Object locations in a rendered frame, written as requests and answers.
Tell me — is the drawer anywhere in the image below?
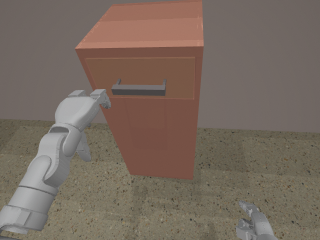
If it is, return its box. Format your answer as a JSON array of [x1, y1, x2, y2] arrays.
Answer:
[[86, 57, 195, 99]]

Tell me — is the cabinet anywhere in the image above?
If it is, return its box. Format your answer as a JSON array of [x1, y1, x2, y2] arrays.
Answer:
[[75, 0, 204, 180]]

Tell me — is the handle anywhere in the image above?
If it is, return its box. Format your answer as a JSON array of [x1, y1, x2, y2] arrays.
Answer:
[[111, 78, 167, 96]]

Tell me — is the right robot hand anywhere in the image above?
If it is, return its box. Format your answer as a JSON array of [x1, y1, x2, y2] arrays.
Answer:
[[235, 200, 274, 240]]

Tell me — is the robot left forearm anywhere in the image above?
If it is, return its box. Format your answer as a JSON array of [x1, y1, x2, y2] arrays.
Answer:
[[0, 123, 82, 235]]

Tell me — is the left robot hand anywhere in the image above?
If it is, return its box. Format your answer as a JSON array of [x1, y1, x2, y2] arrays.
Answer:
[[55, 89, 111, 162]]

